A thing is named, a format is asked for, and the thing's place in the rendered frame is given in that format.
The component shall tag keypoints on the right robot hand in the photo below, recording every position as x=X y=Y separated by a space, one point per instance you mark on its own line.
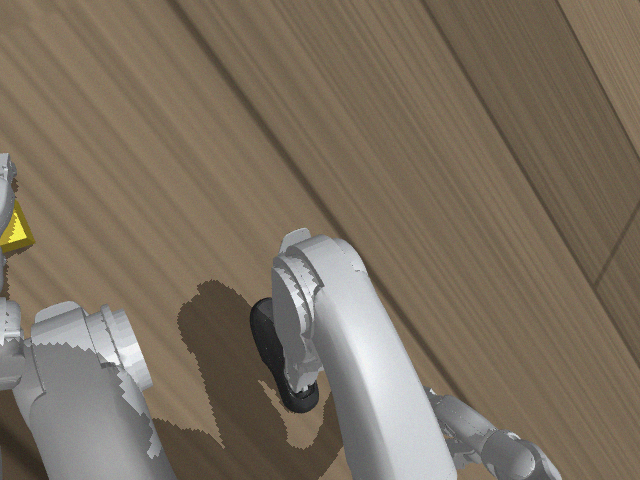
x=468 y=427

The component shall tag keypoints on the left robot arm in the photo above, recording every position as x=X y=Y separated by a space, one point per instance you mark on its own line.
x=12 y=358

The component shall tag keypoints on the cube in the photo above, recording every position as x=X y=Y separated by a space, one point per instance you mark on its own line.
x=17 y=234

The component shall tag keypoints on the right robot arm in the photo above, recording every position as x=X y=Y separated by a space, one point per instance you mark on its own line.
x=507 y=457

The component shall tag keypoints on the right robot foot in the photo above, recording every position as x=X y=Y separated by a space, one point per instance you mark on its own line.
x=271 y=352

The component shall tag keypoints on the left robot hand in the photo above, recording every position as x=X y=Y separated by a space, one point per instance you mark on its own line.
x=7 y=196

